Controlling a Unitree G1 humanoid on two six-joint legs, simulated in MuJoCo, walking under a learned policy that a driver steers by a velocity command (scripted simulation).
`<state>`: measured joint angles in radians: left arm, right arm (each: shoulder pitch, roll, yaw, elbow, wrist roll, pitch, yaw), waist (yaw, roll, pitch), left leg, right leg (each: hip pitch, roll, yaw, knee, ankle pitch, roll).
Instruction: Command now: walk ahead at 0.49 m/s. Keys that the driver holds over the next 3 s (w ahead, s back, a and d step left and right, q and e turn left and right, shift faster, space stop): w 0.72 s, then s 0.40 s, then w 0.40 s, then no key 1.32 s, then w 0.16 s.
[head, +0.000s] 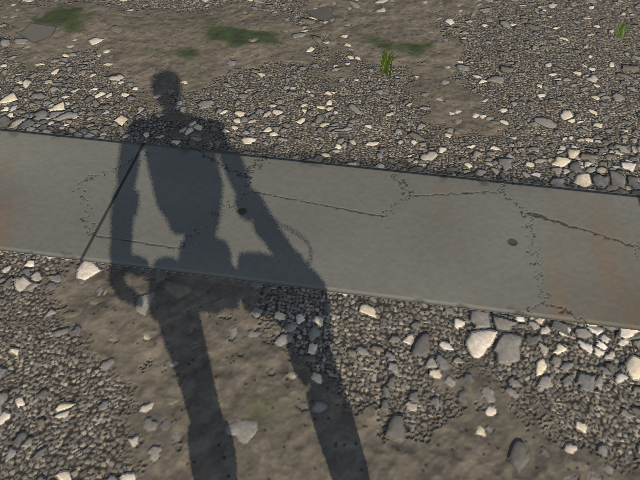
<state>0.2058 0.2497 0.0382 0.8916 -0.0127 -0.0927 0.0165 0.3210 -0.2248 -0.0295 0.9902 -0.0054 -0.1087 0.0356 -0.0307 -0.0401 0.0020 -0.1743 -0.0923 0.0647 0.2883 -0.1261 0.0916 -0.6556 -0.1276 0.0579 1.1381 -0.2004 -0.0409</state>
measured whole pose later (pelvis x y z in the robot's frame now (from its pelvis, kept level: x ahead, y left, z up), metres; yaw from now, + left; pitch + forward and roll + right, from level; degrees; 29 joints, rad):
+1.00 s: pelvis +0.50 -0.03 -0.01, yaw +0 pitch +2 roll -1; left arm 0.25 0.24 0.04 0.97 -0.01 -0.02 0.03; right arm 0.07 -0.21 -0.02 0.91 -0.02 -0.07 0.02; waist 0.01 -0.03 0.06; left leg -0.43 -0.02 0.05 0.46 -0.06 0.06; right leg -0.41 -0.02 0.06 1.08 -0.57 0.07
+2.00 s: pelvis +0.64 +0.01 -0.01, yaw +1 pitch +1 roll +1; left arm 0.24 0.21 0.07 0.99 0.00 -0.01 0.07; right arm 0.12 -0.19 -0.03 1.00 -0.02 -0.03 -0.01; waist 0.01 -0.04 0.02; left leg -0.31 -0.04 0.06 0.41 -0.13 0.06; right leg -0.40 -0.08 0.03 0.78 -0.42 0.05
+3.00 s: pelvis +0.70 +0.00 -0.01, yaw +0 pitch -1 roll +0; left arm 0.29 0.18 0.05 1.11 -0.02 -0.03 0.04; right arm 0.26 -0.21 -0.06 1.11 0.02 -0.02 -0.04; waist -0.01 0.01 0.00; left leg -0.22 0.00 0.04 0.53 -0.31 0.05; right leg -0.28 -0.02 -0.04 0.76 -0.48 -0.04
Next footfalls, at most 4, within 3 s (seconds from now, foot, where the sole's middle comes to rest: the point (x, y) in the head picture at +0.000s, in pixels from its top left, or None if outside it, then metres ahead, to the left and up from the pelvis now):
0.30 right None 0.34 -0.17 -0.78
0.84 left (292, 422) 0.65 0.07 -0.78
1.30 right None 0.51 -0.15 -0.78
1.76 left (274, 388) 0.73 0.11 -0.78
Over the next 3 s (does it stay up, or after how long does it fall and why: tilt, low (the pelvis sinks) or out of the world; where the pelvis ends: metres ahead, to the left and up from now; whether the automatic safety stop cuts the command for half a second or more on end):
stays up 0.70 0.00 -0.01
